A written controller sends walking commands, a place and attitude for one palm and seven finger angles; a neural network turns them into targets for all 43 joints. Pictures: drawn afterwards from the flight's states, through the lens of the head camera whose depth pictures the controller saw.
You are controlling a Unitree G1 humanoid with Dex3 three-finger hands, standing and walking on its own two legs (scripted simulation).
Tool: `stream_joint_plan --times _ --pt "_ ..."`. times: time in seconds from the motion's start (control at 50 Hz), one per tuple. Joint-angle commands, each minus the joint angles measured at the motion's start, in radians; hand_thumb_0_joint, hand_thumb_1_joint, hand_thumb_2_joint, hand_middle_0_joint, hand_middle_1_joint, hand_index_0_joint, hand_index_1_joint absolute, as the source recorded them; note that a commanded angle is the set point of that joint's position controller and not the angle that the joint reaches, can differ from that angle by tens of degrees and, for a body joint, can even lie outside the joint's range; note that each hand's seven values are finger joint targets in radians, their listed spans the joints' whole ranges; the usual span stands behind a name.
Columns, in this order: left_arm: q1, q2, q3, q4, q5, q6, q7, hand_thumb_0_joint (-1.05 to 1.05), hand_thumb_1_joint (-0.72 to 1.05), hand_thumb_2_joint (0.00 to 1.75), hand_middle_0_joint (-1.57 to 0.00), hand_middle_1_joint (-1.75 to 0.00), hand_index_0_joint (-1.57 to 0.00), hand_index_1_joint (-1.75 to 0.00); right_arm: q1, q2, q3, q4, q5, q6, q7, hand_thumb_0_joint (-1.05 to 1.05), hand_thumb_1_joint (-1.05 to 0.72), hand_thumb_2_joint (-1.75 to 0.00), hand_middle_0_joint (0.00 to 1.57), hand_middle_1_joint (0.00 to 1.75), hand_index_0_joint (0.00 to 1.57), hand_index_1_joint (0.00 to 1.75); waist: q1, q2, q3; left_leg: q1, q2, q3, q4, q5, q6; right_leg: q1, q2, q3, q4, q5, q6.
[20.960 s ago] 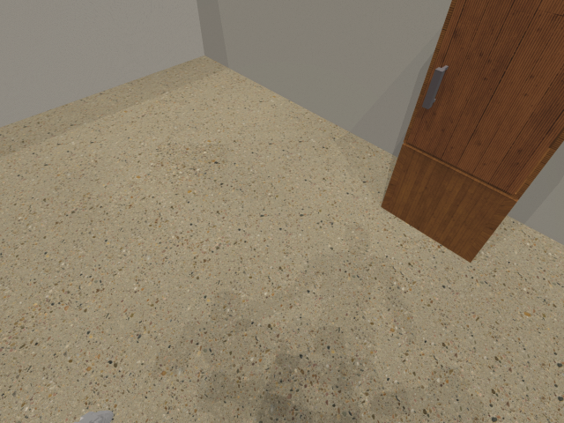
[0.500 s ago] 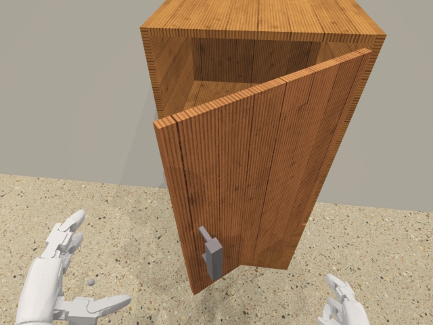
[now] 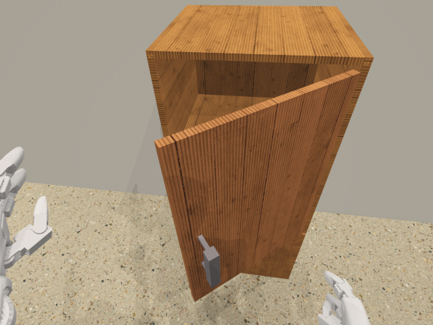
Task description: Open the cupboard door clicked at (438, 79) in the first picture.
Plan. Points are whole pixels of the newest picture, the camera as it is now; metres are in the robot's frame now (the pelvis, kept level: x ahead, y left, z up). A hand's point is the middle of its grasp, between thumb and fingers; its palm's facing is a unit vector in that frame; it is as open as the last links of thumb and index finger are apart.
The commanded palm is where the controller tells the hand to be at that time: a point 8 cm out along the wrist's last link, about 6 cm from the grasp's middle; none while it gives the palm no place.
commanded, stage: draw the hand back to the body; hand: left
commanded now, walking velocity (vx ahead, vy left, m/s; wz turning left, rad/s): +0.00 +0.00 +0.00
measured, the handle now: (207, 260) +0.28 +0.07 -0.08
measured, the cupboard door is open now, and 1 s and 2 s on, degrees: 39 39 39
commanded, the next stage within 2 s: step back with the hand held close in 0.30 s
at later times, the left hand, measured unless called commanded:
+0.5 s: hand (44, 233) +0.18 +0.26 +0.17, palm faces +0.49 -0.78 -0.40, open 7.4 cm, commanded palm +0.13 +0.29 +0.18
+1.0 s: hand (22, 266) +0.14 +0.27 +0.16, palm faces +0.43 -0.77 -0.48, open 7.4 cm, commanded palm +0.08 +0.31 +0.18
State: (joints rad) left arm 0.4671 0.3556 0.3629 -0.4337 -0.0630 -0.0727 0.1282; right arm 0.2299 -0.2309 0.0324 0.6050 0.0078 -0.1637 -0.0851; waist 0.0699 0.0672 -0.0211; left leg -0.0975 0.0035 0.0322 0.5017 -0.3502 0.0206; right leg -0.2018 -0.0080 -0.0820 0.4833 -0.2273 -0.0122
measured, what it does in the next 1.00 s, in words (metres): shifts its weight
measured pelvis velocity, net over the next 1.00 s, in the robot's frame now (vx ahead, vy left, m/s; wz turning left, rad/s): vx -0.07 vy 0.01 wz -0.03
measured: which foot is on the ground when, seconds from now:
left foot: down 0.00-1.00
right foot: down 0.00-1.00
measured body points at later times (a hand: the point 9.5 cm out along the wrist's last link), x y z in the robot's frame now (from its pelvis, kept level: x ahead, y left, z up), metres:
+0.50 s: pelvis -0.02 -0.01 +0.00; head -0.04 -0.03 +0.45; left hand +0.14 +0.30 +0.19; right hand +0.17 -0.23 -0.08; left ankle -0.05 +0.10 -0.74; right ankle +0.02 -0.11 -0.74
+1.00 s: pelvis -0.07 +0.01 -0.01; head -0.07 +0.02 +0.44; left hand +0.11 +0.31 +0.18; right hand +0.09 -0.24 -0.08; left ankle -0.05 +0.10 -0.74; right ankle +0.02 -0.11 -0.74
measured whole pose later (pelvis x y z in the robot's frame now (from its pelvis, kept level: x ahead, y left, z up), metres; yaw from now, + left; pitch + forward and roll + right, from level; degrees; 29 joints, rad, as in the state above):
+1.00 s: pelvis -0.07 +0.01 -0.01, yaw -2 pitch -2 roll +0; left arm 0.53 0.39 0.42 -0.47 0.00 -0.19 0.16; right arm 0.23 -0.23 -0.01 0.56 0.00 -0.05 -0.09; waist 0.00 -0.02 0.03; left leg -0.28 -0.02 0.08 0.58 -0.28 0.05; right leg -0.37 -0.03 -0.03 0.53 -0.12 0.01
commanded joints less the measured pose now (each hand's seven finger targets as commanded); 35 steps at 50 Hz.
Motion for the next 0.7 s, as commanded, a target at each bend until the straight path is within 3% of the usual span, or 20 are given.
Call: stream_joint_plan --times 0.0,0.12,0.22,0.3,0.34,0.38,0.4,0.42,0.44,0.46,0.48,0.54,0.6,0.62,0.68 --pt "-0.051 0.136 0.073 -0.154 -0.001 -0.059 0.003 0.00 0.90 0.90 -0.20 -0.30 -0.20 -0.30 -0.129 -0.102 -0.050 -0.155 0.004 -0.044 0.005 0.00 -0.90 -0.90 0.20 0.30 0.20 0.30 -0.006 -0.031 -0.009 -0.117 0.026 -0.018 -0.118 0.263 -0.005 0.124 -0.008 0.044 -0.081 0.148 -0.001" --pt "-0.068 0.193 0.119 -0.203 0.008 -0.072 0.013 0.00 0.90 0.90 -0.20 -0.30 -0.20 -0.30 -0.145 -0.099 -0.052 -0.148 -0.002 -0.047 0.000 0.00 -0.90 -0.90 0.20 0.30 0.20 0.30 0.006 0.001 -0.057 -0.095 0.018 -0.014 -0.128 0.292 -0.002 0.174 -0.011 0.054 -0.091 0.189 -0.005" --pt "-0.078 0.180 0.107 -0.189 0.011 -0.073 0.015 0.00 0.90 0.90 -0.20 -0.30 -0.20 -0.30 -0.152 -0.092 -0.052 -0.137 -0.001 -0.054 -0.002 0.00 -0.90 -0.90 0.20 0.30 0.20 0.30 0.001 0.027 -0.025 -0.082 0.015 -0.007 -0.136 0.261 -0.001 0.155 -0.010 0.060 -0.117 0.161 -0.005" --pt "-0.080 0.160 0.091 -0.152 0.009 -0.074 0.013 0.00 0.90 0.90 -0.20 -0.30 -0.20 -0.30 -0.153 -0.090 -0.052 -0.131 0.000 -0.053 0.001 0.00 -0.90 -0.90 0.20 0.30 0.20 0.30 -0.003 -0.029 0.017 -0.089 0.018 -0.011 -0.149 0.209 0.002 0.133 -0.005 0.059 -0.136 0.099 0.000" --pt "-0.091 0.158 0.083 -0.173 0.011 -0.078 0.011 0.00 0.90 0.90 -0.20 -0.30 -0.20 -0.30 -0.158 -0.093 -0.053 -0.133 0.001 -0.054 0.002 0.00 -0.90 -0.90 0.20 0.30 0.20 0.30 -0.002 0.021 0.002 -0.078 0.018 -0.011 -0.154 0.220 0.000 0.142 -0.008 0.062 -0.130 0.108 -0.003" --pt "-0.092 0.161 0.088 -0.170 0.012 -0.081 0.013 0.00 0.90 0.90 -0.20 -0.30 -0.20 -0.30 -0.157 -0.090 -0.052 -0.129 -0.001 -0.058 0.003 0.00 -0.90 -0.90 0.20 0.30 0.20 0.30 -0.001 0.010 0.002 -0.078 0.018 -0.012 -0.158 0.210 0.000 0.141 -0.006 0.060 -0.134 0.097 -0.002" --pt "-0.179 0.166 0.075 -0.181 0.015 -0.083 0.015 0.00 0.90 0.90 -0.20 -0.30 -0.20 -0.30 -0.160 -0.094 -0.051 -0.123 -0.001 -0.059 0.002 0.00 -0.90 -0.90 0.20 0.30 0.20 0.30 -0.012 -0.003 -0.003 -0.076 0.015 -0.013 -0.159 0.200 0.002 0.137 -0.007 0.063 -0.138 0.090 -0.001" --pt "-0.359 0.320 0.230 -0.197 0.033 -0.139 0.029 0.00 0.90 0.90 -0.20 -0.30 -0.20 -0.30 -0.130 -0.100 -0.030 -0.167 0.008 -0.039 0.000 0.00 -0.90 -0.90 0.20 0.30 0.20 0.30 -0.043 0.031 0.106 -0.161 0.028 -0.041 -0.164 0.093 0.010 0.056 -0.044 0.158 -0.174 0.082 0.000" --pt "-0.216 0.226 0.172 -0.107 0.025 -0.143 0.019 0.00 0.90 0.90 -0.20 -0.30 -0.20 -0.30 -0.121 -0.099 -0.044 -0.143 0.001 -0.023 -0.005 0.00 -0.90 -0.90 0.20 0.30 0.20 0.30 -0.051 -0.096 0.058 -0.146 0.032 -0.048 -0.140 0.087 0.015 0.057 -0.057 0.162 -0.191 0.086 0.002" --pt "-0.106 0.174 0.135 -0.054 0.024 -0.135 0.008 0.00 0.90 0.90 -0.20 -0.30 -0.20 -0.30 -0.125 -0.113 -0.051 -0.147 -0.001 -0.006 -0.001 0.00 -0.90 -0.90 0.20 0.30 0.20 0.30 -0.056 -0.112 0.032 -0.117 0.029 -0.036 -0.128 0.110 0.019 0.047 -0.060 0.171 -0.198 0.097 0.002" --pt "-0.075 0.156 0.111 -0.073 0.026 -0.138 0.002 0.00 0.90 0.90 -0.20 -0.30 -0.20 -0.30 -0.131 -0.120 -0.054 -0.151 -0.006 0.007 0.004 0.00 -0.90 -0.90 0.20 0.30 0.20 0.30 -0.057 -0.098 0.014 -0.119 0.029 -0.030 -0.127 0.131 0.017 0.056 -0.065 0.164 -0.195 0.121 0.002" --pt "-0.023 0.165 0.113 -0.127 0.030 -0.147 0.006 0.00 0.90 0.90 -0.20 -0.30 -0.20 -0.30 -0.142 -0.128 -0.059 -0.162 -0.010 0.033 0.006 0.00 -0.90 -0.90 0.20 0.30 0.20 0.30 -0.056 -0.016 -0.045 -0.149 0.043 -0.033 -0.156 0.202 0.005 0.114 -0.063 0.138 -0.129 0.247 0.001" --pt "0.014 0.200 0.149 -0.173 0.032 -0.145 0.018 0.00 0.90 0.90 -0.20 -0.30 -0.20 -0.30 -0.142 -0.126 -0.068 -0.184 -0.008 0.056 0.005 0.00 -0.90 -0.90 0.20 0.30 0.20 0.30 -0.054 -0.050 -0.097 -0.189 0.051 -0.036 -0.151 0.247 0.003 0.161 -0.056 0.131 -0.079 0.324 0.007" --pt "0.014 0.230 0.178 -0.187 0.033 -0.147 0.025 0.00 0.90 0.90 -0.20 -0.30 -0.20 -0.30 -0.148 -0.129 -0.073 -0.183 -0.008 0.062 0.001 0.00 -0.90 -0.90 0.20 0.30 0.20 0.30 -0.050 -0.029 -0.110 -0.204 0.050 -0.040 -0.152 0.258 0.002 0.180 -0.060 0.127 -0.064 0.349 0.005" --pt "0.034 0.227 0.180 -0.220 0.033 -0.150 0.031 0.00 0.90 0.90 -0.20 -0.30 -0.20 -0.30 -0.141 -0.120 -0.077 -0.205 -0.001 0.072 0.000 0.00 -0.90 -0.90 0.20 0.30 0.20 0.30 -0.056 -0.048 -0.113 -0.241 0.056 -0.043 -0.140 0.243 0.006 0.178 -0.057 0.136 -0.032 0.366 0.009"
